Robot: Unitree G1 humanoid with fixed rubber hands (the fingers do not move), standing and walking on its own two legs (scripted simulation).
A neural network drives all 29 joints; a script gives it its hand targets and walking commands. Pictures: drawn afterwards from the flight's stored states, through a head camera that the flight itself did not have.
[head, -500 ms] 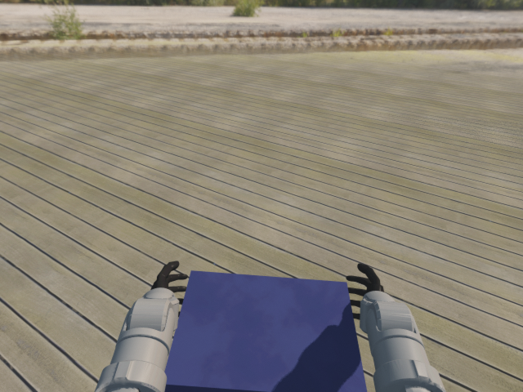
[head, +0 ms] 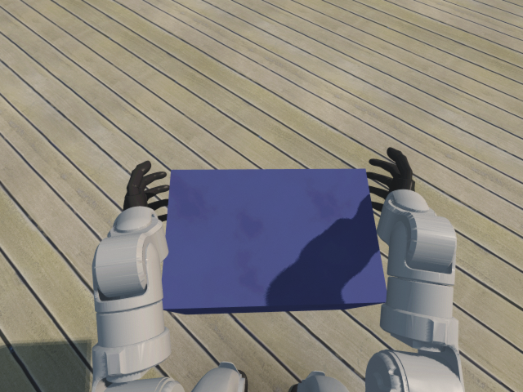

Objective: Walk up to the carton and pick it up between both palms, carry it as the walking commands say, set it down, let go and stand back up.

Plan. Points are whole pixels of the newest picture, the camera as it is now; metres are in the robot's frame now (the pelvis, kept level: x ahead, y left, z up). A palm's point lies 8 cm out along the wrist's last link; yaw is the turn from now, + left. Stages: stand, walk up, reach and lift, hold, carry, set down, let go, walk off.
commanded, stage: carry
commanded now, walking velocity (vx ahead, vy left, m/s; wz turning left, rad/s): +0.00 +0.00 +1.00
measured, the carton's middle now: (268, 247) +0.34 -0.01 -0.01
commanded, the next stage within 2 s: none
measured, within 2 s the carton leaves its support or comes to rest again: neither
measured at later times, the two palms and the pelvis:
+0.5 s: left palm out of the picture +0.19 +0.33 +0.06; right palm (245, 214) +0.37 +0.03 +0.04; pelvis -0.05 +0.03 -0.01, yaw +23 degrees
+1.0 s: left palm out of the picture +0.03 +0.41 +0.10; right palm (118, 251) +0.29 +0.18 +0.09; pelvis -0.09 +0.06 +0.01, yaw +45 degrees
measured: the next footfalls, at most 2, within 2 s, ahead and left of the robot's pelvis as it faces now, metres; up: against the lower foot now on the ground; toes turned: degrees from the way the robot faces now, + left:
left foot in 0.22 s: +0.03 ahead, +0.16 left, +0.00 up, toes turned +21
right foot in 0.44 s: +0.00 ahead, -0.06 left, +0.00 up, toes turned +35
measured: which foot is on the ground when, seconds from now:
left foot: up 0.00-0.20, down 0.22-1.00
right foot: down 0.00-0.22, up 0.24-0.42, down 0.44-1.00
